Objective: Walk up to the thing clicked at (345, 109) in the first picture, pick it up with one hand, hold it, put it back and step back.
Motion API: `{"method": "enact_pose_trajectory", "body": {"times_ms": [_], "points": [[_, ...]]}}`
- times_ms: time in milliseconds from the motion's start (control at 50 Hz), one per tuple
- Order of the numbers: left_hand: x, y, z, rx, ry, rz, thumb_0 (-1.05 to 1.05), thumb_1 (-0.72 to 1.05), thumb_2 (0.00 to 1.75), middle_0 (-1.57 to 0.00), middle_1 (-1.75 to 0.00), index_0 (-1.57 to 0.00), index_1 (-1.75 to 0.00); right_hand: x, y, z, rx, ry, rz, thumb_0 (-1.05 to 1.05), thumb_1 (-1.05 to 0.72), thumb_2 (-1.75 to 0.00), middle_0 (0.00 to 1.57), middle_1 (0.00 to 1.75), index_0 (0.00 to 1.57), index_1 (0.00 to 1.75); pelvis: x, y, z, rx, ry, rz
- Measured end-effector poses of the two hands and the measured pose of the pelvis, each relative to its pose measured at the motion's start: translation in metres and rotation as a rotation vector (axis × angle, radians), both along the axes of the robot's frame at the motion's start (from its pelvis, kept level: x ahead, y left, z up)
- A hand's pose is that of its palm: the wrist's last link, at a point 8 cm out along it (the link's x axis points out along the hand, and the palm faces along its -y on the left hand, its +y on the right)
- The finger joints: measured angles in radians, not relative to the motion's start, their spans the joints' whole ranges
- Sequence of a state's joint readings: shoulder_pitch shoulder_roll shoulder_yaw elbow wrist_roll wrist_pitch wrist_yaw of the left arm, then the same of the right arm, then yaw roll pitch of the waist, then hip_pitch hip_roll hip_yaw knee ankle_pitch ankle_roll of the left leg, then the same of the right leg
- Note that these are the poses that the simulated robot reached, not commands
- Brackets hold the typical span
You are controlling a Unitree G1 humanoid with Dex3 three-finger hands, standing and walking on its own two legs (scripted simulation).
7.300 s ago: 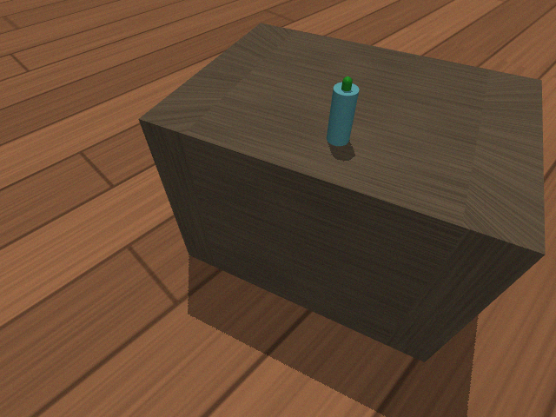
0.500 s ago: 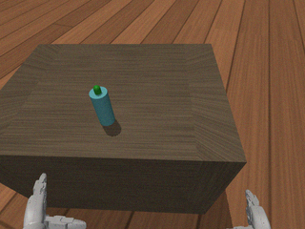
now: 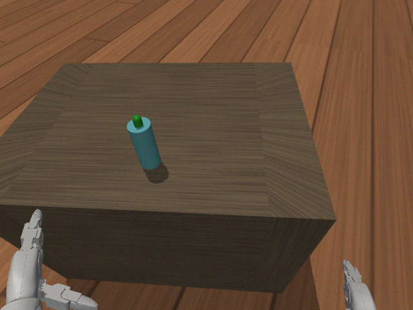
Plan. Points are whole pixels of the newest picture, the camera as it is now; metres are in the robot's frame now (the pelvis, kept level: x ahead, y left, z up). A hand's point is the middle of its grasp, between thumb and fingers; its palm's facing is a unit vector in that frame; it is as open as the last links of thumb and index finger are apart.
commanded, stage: rise first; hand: left
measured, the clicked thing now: (144, 141) +0.51 +0.20 +0.01
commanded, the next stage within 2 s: go down in 0.52 s
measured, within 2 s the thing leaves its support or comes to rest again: neither
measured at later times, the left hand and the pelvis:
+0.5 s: hand (54, 265) +0.18 +0.27 +0.06, palm faces +0.35 -0.85 -0.41, open 17.5 cm; pelvis -0.02 +0.00 +0.00, yaw +0 degrees
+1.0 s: hand (47, 244) +0.20 +0.29 +0.08, palm faces +0.35 -0.88 -0.32, open 17.6 cm; pelvis -0.01 +0.00 -0.01, yaw +1 degrees
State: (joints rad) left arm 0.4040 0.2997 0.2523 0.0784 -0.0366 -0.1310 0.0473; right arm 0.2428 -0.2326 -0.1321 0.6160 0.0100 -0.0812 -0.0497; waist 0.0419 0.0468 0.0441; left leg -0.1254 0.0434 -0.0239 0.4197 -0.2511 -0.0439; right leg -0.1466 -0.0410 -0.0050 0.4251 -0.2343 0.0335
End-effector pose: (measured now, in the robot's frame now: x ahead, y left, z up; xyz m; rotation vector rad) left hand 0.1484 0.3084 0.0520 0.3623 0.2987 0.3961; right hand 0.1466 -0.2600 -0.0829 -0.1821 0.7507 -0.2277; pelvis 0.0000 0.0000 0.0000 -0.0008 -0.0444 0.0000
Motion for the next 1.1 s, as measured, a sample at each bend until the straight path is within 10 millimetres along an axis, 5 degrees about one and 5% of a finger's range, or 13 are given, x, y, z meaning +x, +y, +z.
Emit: {"method": "enact_pose_trajectory", "body": {"times_ms": [580,800,960,1100], "points": [[-0.012,-0.001,0.036,0.077,-0.17,-0.06,-0.01,-0.54,0.05,-0.05,-0.05,-0.05,-0.06,-0.016,0.007,-0.002,0.011,-0.011,0.017,-0.01,0.54,-0.05,0.06,0.05,0.05,0.05,-0.017,0.001,0.0,0.003,-0.017,0.006],[-0.011,-0.002,0.038,0.065,-0.232,-0.083,-0.01,-0.58,0.03,-0.07,-0.06,-0.07,-0.06,-0.006,0.008,-0.002,0.009,-0.029,0.031,-0.01,0.52,-0.05,0.06,0.05,0.05,0.05,-0.015,0.004,-0.004,-0.001,0.002,0.009],[0.006,0.017,0.039,0.038,-0.279,-0.069,-0.02,-0.6,0.01,-0.07,-0.07,-0.08,-0.06,-0.002,0.005,-0.001,-0.007,-0.041,0.021,-0.01,0.52,-0.05,0.05,0.05,0.05,0.05,-0.013,0.004,-0.008,-0.002,0.016,0.017],[0.045,0.033,0.041,-0.043,-0.303,-0.136,-0.02,-0.61,0.01,-0.07,-0.06,-0.08,-0.07,-0.003,0.01,0.0,-0.011,-0.043,0.006,-0.01,0.52,-0.05,0.05,0.05,0.05,0.05,-0.014,0.005,-0.009,-0.004,0.03,0.02]]}}
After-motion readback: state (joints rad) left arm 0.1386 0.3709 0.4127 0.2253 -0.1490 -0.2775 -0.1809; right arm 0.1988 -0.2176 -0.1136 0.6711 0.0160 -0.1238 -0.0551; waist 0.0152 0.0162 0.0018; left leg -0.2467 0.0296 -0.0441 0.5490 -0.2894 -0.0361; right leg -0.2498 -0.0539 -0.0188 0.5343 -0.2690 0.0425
